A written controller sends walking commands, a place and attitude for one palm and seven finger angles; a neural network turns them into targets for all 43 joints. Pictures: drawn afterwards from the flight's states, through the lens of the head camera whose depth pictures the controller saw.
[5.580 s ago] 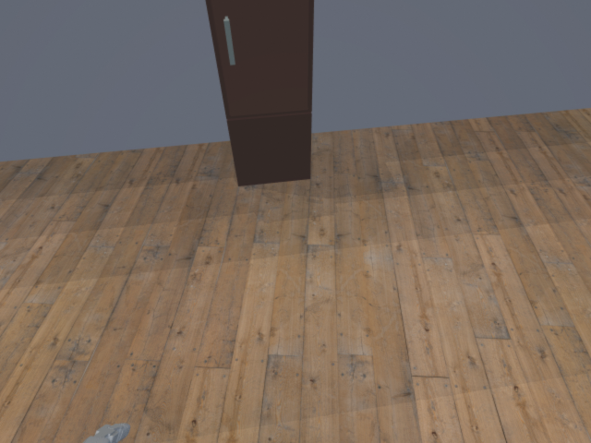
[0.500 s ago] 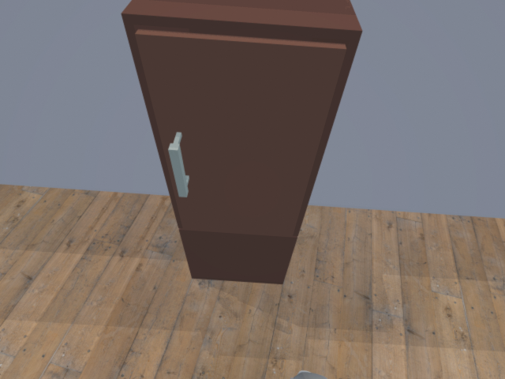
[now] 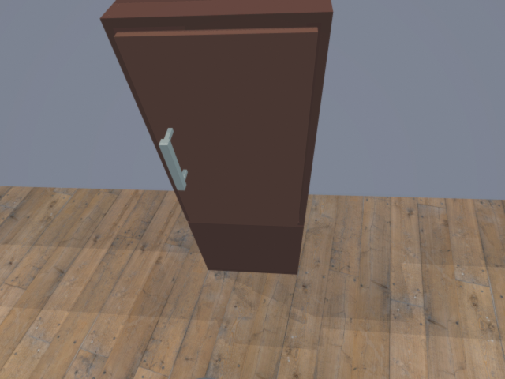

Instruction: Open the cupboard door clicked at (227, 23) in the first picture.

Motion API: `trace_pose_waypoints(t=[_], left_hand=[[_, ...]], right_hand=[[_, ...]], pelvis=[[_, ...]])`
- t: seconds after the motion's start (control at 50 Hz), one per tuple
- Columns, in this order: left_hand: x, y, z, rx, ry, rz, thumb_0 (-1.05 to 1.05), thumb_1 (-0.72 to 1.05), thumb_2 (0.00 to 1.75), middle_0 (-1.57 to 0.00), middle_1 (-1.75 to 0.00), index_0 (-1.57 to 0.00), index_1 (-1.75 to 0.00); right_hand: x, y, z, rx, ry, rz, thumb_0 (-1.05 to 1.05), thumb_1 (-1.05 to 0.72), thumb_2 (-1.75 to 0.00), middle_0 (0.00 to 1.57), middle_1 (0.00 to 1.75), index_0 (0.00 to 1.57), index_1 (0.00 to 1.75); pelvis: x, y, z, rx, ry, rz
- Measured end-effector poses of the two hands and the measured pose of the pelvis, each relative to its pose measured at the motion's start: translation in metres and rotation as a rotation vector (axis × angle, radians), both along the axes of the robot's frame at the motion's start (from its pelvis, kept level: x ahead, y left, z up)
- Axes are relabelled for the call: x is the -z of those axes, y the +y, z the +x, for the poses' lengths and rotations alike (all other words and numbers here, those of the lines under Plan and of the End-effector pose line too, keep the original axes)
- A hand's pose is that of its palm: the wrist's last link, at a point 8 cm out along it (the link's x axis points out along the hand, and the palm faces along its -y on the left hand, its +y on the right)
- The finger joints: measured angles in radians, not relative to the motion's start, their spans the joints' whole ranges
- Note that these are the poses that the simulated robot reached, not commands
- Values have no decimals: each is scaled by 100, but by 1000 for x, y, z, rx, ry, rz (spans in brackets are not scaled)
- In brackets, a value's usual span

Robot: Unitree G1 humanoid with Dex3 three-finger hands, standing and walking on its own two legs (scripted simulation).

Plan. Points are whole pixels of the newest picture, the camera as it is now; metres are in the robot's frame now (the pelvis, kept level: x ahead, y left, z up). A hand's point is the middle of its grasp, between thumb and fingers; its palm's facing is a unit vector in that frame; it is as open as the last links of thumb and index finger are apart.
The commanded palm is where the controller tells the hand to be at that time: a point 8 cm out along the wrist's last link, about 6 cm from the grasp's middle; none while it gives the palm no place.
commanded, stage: come to a stop and stand still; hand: left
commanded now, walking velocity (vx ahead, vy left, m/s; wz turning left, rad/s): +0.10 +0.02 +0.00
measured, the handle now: (175, 160) +0.55 +0.24 -0.03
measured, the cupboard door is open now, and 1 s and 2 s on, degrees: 0 0 0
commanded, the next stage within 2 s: look again from close up in 0.96 s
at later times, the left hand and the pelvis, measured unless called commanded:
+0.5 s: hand out of the picture +0.01 +0.21 -0.18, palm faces -0.01 -0.98 -0.18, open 7.4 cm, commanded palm none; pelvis +0.00 +0.03 +0.00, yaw -1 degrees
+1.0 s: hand out of the picture +0.06 +0.16 -0.18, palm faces +0.07 -0.97 -0.22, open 7.2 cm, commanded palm none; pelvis +0.02 -0.02 -0.01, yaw +1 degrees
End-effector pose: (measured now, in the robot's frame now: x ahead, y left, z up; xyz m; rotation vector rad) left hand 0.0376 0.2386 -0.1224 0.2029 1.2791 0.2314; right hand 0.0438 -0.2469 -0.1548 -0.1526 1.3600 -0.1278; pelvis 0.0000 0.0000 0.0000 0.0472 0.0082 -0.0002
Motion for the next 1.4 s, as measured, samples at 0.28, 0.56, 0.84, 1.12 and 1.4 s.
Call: trace_pose_waypoints(t=[0.28, 0.56, 0.84, 1.12, 1.4], left_hand=[[28, 47, -59, -36, 113, -100, 1, 91, 90, -20, -30, -20, -30], [29, 7, 0, 59, 131, -91, 1, 91, 90, -20, -30, -19, -30], [14, -37, 48, 29, -68, -50, -1, 93, 90, -20, -30, -20, -30], [23, -21, -18, -1, 73, -49, 0, 92, 90, -20, -30, -20, -30], [25, 21, -37, 31, 80, -64, 1, 90, 90, -20, -30, -20, -30]], right_hand=[[-25, 68, -47, -5, -14, -48, 0, -91, -90, 20, 30, 20, 30], [-11, 61, -110, 135, 204, 3, 0, -90, -90, 21, 30, 21, 30], [6, 2, -34, 51, 81, 2, 0, -91, -90, 20, 30, 20, 30], [-4, 7, 13, -1, -57, -14, 1, -92, -90, 20, 30, 20, 30], [-4, 50, -17, -9, -79, -10, 0, -94, -90, 20, 30, 20, 30]], pelvis=[[-3, 45, -12, -7, 1, -64], [4, 15, 5, 24, 22, -36], [6, -22, 18, -28, -20, -50], [5, -10, 13, 7, -18, -56], [8, 33, 2, 17, -35, -48]])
